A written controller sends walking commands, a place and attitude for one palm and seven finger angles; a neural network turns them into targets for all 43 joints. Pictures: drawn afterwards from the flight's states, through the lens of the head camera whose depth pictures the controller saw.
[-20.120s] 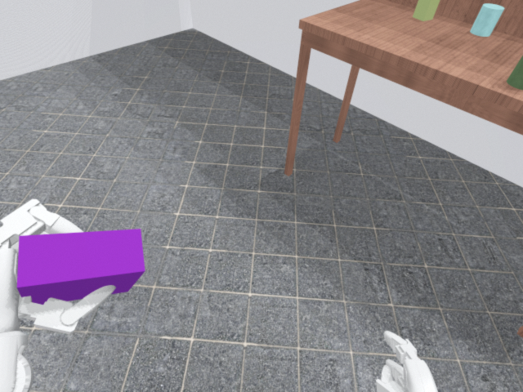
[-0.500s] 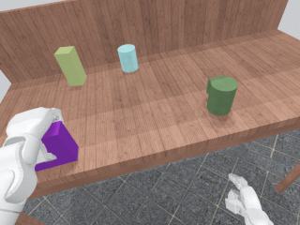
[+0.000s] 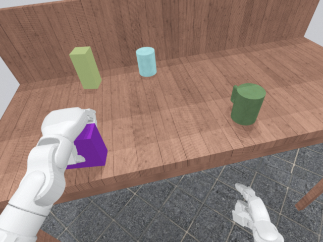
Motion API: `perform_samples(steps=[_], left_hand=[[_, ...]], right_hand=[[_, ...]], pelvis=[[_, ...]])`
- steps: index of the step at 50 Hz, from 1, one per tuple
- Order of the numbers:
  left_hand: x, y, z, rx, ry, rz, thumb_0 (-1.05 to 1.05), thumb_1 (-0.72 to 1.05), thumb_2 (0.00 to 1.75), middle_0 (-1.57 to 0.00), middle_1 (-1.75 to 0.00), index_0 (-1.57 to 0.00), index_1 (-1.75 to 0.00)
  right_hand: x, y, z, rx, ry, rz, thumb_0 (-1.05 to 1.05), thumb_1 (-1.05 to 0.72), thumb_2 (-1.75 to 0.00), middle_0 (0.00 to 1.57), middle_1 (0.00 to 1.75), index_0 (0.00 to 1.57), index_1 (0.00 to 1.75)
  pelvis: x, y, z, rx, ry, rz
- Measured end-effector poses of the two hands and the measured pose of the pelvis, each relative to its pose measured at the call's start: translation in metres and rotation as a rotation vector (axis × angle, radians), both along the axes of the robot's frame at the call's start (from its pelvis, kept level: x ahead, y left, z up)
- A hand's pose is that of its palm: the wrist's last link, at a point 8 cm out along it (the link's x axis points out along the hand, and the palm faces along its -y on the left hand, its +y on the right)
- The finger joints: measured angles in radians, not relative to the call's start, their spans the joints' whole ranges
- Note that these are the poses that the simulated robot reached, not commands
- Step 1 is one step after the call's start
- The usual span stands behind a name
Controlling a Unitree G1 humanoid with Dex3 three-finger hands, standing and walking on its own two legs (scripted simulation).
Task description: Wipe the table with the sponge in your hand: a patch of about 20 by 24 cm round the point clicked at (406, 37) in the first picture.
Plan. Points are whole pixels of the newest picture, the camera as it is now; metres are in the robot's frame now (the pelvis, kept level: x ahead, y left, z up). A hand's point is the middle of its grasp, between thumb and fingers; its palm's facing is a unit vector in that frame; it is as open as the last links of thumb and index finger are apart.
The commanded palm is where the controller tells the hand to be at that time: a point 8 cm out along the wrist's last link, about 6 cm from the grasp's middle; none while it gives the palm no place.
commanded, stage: move the sponge above the wiping area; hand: left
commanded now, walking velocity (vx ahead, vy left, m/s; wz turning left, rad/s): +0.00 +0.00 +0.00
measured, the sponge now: (81, 151) +0.28 +0.26 +0.09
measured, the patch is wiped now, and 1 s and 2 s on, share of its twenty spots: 0.00 0.00 0.00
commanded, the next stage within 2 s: lower the sponge onto the table in 0.60 s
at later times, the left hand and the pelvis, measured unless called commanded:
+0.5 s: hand (79, 137) +0.27 +0.24 +0.15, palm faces +0.07 -0.03 -1.00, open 9.2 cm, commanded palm +0.25 +0.27 +0.25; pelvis +0.01 -0.01 +0.00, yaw +0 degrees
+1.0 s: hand (71, 125) +0.29 +0.26 +0.17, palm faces +0.10 +0.02 -1.00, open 9.2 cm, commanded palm +0.25 +0.28 +0.25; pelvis +0.01 -0.03 +0.00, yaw -1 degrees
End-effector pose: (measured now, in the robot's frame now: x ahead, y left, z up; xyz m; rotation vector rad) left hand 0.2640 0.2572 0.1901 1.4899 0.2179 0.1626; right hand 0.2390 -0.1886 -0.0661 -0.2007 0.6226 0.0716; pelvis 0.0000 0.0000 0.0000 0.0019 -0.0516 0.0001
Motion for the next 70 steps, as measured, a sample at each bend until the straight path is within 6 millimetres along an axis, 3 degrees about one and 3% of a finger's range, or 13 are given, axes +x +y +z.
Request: perform_samples(steps=[5,12,17,21,27,34,38,44,49,56,60,65,70], left_hand=[[0.0,-0.004,0.035,0.064,-0.197,-0.074,0.0,-0.45,1.03,-0.84,-1.43,-0.85,-1.43],[-0.003,0.036,0.089,0.02,-0.365,0.17,0.0,-0.45,1.04,-0.84,-1.43,-0.84,-1.43],[-0.006,0.037,0.043,-0.045,-0.17,0.231,0.0,-0.44,1.04,-0.83,-1.44,-0.84,-1.44],[-0.009,0.01,0.001,-0.051,-0.015,0.126,0.0,-0.45,1.04,-0.84,-1.44,-0.84,-1.44],[-0.013,-0.019,0.037,0.088,-0.183,-0.058,0.0,-0.45,1.04,-0.85,-1.43,-0.85,-1.43],[-0.004,0.031,0.089,0.051,-0.32,0.217,0.0,-0.45,1.04,-0.84,-1.44,-0.85,-1.44],[-0.003,0.042,0.061,0.012,-0.166,0.305,0.0,-0.45,1.04,-0.84,-1.44,-0.84,-1.44],[-0.003,0.007,0.001,0.01,0.068,0.108,0.0,-0.45,1.04,-0.84,-1.44,-0.84,-1.44],[-0.001,-0.004,0.024,0.09,-0.078,-0.054,0.0,-0.45,1.04,-0.85,-1.44,-0.85,-1.44],[0.004,0.038,0.078,0.065,-0.282,0.168,0.0,-0.45,1.04,-0.85,-1.44,-0.85,-1.44],[0.0,0.048,0.057,0.023,-0.163,0.251,0.0,-0.45,1.04,-0.84,-1.45,-0.84,-1.45],[-0.007,0.024,-0.002,-0.017,0.049,0.138,0.0,-0.45,1.04,-0.84,-1.45,-0.84,-1.45],[-0.011,0.003,0.012,0.054,-0.077,-0.047,0.0,-0.45,1.04,-0.84,-1.45,-0.85,-1.45]], right_hand=[[-0.003,-0.002,0.0,-0.021,0.008,-0.003,0.01,-0.91,-0.9,0.2,0.3,0.2,0.3],[0.002,-0.003,-0.003,0.035,0.03,-0.013,0.01,-0.91,-0.9,0.2,0.3,0.2,0.3],[0.007,-0.008,-0.002,0.047,0.019,-0.015,0.01,-0.91,-0.9,0.2,0.3,0.2,0.3],[0.011,-0.012,-0.001,0.004,0.005,0.001,0.01,-0.91,-0.9,0.2,0.3,0.2,0.3],[0.017,-0.012,0.005,-0.019,-0.028,0.014,0.01,-0.91,-0.9,0.2,0.3,0.2,0.3],[0.016,-0.017,0.004,0.038,-0.005,-0.006,0.01,-0.91,-0.9,0.2,0.3,0.2,0.3],[0.011,-0.029,0.0,0.044,0.0,-0.027,0.01,-0.91,-0.9,0.2,0.3,0.2,0.3],[0.001,-0.044,-0.007,-0.037,0.017,-0.038,0.01,-0.91,-0.9,0.2,0.3,0.2,0.3],[-0.008,-0.047,-0.005,-0.072,0.019,-0.057,0.01,-0.91,-0.9,0.2,0.3,0.2,0.3],[-0.01,-0.042,-0.014,-0.008,0.055,-0.074,0.01,-0.91,-0.9,0.2,0.3,0.2,0.3],[-0.008,-0.038,-0.015,0.022,0.053,-0.076,0.01,-0.91,-0.9,0.2,0.3,0.2,0.3],[-0.003,-0.03,-0.011,-0.005,0.036,-0.05,0.01,-0.91,-0.9,0.2,0.3,0.2,0.3],[0.003,-0.015,-0.002,-0.045,0.005,-0.015,0.01,-0.91,-0.9,0.2,0.3,0.2,0.3]], pelvis=[[0.004,-0.002,0.001,0.001,-0.017,-0.016],[0.007,-0.004,0.002,-0.002,-0.003,-0.016],[0.006,-0.006,0.001,-0.003,0.014,-0.003],[0.006,-0.009,0.0,0.0,0.008,0.004],[0.011,-0.015,0.0,0.004,-0.015,-0.01],[0.01,-0.024,0.001,0.004,-0.009,-0.009],[0.007,-0.025,0.001,0.002,0.009,-0.002],[0.007,-0.026,-0.002,0.005,0.003,0.01],[0.01,-0.028,-0.001,0.003,-0.02,-0.005],[0.01,-0.022,0.0,0.0,-0.008,-0.018],[0.01,-0.017,0.0,0.0,0.012,-0.012],[0.008,-0.011,-0.001,0.0,0.013,0.002],[0.009,-0.01,-0.001,-0.002,-0.008,0.003]])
